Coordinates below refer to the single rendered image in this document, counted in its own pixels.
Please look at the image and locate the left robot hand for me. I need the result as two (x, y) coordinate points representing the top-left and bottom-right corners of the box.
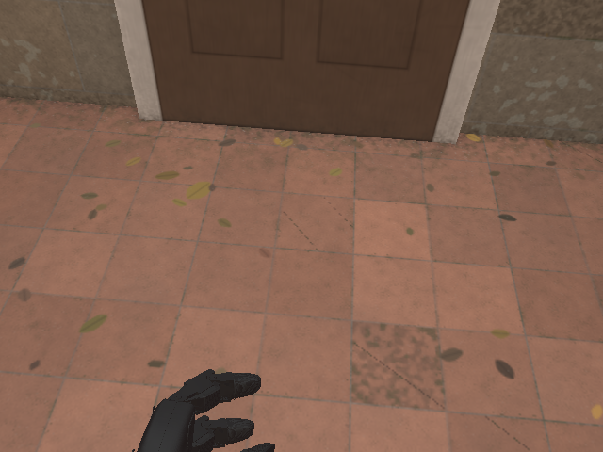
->
(132, 369), (275, 452)

